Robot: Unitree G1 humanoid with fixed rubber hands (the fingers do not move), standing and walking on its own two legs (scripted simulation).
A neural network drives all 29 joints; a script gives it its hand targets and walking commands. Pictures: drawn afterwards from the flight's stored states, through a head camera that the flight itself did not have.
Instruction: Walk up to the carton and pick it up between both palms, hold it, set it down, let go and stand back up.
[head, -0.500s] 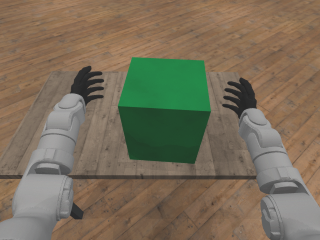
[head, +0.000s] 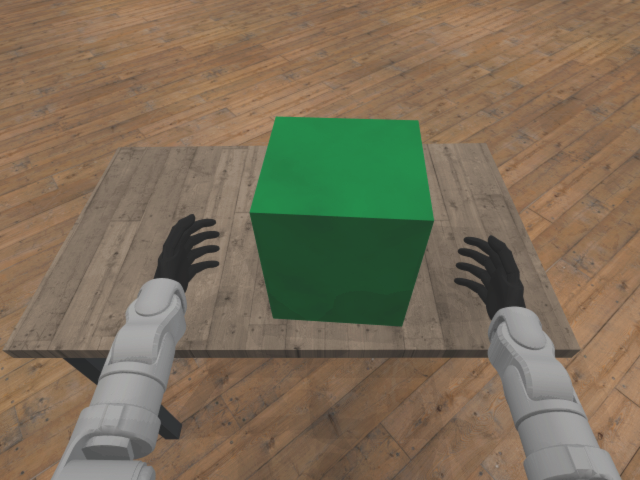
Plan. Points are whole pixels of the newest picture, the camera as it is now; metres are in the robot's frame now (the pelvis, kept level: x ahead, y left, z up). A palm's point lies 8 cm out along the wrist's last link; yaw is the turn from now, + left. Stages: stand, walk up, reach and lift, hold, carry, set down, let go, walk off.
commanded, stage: set down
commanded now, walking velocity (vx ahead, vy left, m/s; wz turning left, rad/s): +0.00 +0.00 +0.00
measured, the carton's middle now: (341, 225) +0.45 +0.00 +0.03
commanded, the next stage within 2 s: let go in 1.42 s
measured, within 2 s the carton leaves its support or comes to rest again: neither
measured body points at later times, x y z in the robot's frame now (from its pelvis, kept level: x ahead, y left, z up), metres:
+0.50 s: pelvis +0.02 +0.00 +0.00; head +0.02 -0.01 +0.45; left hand +0.29 +0.22 +0.01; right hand +0.28 -0.21 +0.00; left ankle -0.02 +0.12 -0.75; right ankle +0.05 -0.12 -0.75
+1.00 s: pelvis +0.03 +0.00 +0.00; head +0.02 +0.00 +0.45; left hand +0.22 +0.22 -0.04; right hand +0.23 -0.21 -0.05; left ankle -0.02 +0.12 -0.75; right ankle +0.05 -0.12 -0.75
